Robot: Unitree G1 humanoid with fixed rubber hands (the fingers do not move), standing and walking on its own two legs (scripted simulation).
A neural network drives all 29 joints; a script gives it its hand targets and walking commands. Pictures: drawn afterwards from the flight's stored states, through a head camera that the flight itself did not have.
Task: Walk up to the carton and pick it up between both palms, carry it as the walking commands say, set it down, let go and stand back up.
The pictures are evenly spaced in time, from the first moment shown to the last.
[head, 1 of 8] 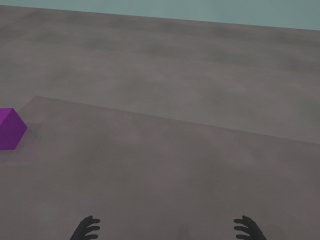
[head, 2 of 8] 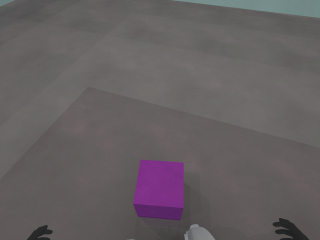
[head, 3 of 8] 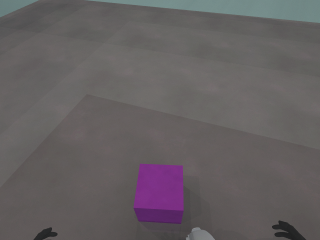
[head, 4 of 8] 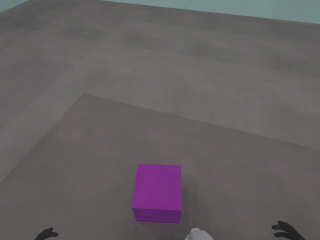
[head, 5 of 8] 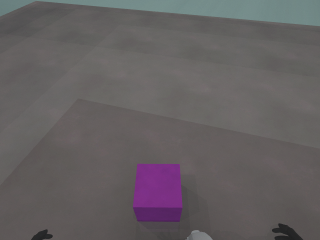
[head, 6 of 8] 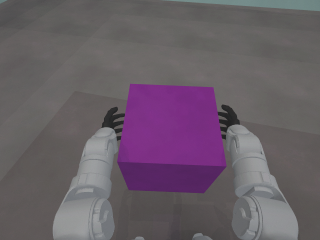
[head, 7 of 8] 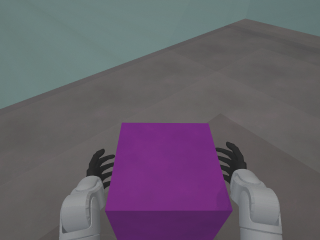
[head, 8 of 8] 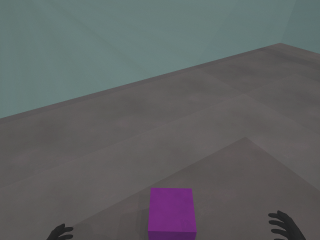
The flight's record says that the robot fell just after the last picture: no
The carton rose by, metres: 0.68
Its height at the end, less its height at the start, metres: +0.00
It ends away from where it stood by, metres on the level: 1.37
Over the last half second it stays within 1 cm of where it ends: yes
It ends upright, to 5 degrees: yes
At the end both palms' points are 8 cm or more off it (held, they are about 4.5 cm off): yes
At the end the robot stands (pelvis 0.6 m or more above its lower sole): yes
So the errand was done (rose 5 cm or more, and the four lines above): yes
